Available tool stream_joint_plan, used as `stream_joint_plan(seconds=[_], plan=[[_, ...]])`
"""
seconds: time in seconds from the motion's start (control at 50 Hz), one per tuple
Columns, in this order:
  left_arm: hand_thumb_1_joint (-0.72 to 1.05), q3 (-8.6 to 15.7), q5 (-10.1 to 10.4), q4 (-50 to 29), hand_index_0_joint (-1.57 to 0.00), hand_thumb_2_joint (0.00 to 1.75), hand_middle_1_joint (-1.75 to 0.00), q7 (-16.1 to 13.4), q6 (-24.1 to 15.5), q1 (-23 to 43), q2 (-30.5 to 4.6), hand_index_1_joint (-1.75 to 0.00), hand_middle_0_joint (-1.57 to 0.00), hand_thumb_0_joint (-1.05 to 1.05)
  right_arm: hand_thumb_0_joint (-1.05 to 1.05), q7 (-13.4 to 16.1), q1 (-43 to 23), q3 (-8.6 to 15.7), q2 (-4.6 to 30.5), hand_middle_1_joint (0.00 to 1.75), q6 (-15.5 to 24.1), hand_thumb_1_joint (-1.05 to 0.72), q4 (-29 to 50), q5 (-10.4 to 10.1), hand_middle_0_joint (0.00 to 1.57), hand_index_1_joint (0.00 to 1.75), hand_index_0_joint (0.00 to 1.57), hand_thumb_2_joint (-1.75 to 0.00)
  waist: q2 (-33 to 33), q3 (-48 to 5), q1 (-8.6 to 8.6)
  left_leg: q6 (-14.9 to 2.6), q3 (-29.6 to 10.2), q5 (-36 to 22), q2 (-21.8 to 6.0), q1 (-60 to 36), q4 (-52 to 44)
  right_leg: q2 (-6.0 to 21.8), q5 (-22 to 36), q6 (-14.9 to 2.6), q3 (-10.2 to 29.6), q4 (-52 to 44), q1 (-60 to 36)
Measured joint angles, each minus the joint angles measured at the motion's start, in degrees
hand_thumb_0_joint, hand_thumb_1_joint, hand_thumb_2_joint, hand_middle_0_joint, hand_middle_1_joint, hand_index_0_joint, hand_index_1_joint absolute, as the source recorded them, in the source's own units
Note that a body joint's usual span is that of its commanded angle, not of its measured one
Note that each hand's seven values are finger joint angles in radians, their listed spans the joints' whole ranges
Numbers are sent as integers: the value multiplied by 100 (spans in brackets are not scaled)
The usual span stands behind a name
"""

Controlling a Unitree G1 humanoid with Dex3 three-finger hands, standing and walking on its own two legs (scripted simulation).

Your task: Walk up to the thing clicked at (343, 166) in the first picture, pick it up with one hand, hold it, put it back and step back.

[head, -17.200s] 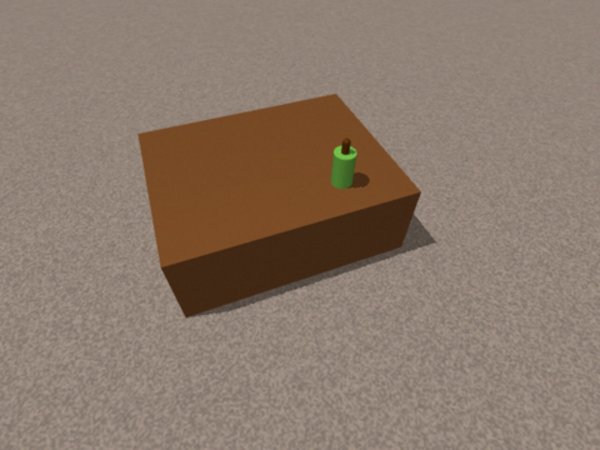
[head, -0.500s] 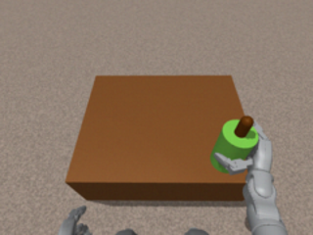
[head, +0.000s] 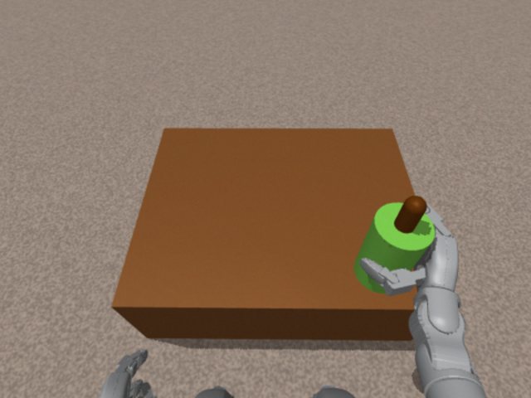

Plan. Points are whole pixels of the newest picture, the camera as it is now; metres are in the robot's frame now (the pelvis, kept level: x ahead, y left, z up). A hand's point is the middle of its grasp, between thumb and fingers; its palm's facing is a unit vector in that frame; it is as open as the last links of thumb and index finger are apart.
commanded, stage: hold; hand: right
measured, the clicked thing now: (395, 240) +0.33 -0.17 +0.05
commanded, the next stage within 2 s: crouch in 0.72 s
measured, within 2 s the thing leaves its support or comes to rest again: neither
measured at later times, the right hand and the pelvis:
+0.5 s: hand (394, 251) +0.32 -0.18 +0.03, palm faces +0.26 +0.97 -0.02, open 11.1 cm; pelvis +0.00 +0.00 +0.00, yaw +0 degrees
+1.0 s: hand (392, 252) +0.33 -0.18 +0.02, palm faces +0.26 +0.97 -0.02, open 11.1 cm; pelvis -0.01 +0.00 -0.01, yaw +0 degrees
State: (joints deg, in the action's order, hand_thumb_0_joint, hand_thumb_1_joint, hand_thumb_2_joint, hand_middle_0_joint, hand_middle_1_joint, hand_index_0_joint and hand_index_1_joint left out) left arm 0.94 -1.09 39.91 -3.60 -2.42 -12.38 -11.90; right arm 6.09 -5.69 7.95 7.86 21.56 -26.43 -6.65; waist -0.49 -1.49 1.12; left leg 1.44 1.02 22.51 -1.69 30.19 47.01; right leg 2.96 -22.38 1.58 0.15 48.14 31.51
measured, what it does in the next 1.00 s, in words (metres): stands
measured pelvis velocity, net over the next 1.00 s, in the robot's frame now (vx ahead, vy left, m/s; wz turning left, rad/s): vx -0.01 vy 0.00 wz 0.00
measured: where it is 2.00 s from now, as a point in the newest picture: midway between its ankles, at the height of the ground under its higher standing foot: outside the picture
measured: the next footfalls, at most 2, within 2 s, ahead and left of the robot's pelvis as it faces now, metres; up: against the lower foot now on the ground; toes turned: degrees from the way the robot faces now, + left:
none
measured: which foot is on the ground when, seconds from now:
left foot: down 0.00-1.00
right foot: down 0.00-1.00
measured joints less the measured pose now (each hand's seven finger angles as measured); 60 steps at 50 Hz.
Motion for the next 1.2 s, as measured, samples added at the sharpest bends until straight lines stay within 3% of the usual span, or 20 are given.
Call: stream_joint_plan(seconds=[0.9, 1.04, 1.2], plan=[[91, -3, -18, -43, -21, 89, -31, 32, 6, 28, -1, -30, -20, 1, -1, 46, -71, 3, 3, 95, 132, 48, -122, 31, 67, 96, 66, -106, 25, -32, 2, 10, -18, 44, -9, 235, 180, -11, -46, -10, -1, 179, 232], [91, 4, -85, 4, -21, 88, -31, 69, -37, 127, -13, -30, -20, 1, -1, 13, -516, 194, 39, 96, 422, 49, -785, 57, 66, 96, 66, -107, 70, -77, 47, 6, -8, 119, -16, 650, 461, -18, -106, -11, 25, 447, 651], [91, 50, -261, 23, -22, 88, -31, 199, -120, 244, -96, -30, -20, 1, -1, -101, -1491, 710, 336, 96, 1033, 49, -2079, 203, 66, 97, 66, -108, 202, -366, 217, -7, -29, 457, -3, 2181, 1577, 0, -433, 4, 71, 1544, 2174]])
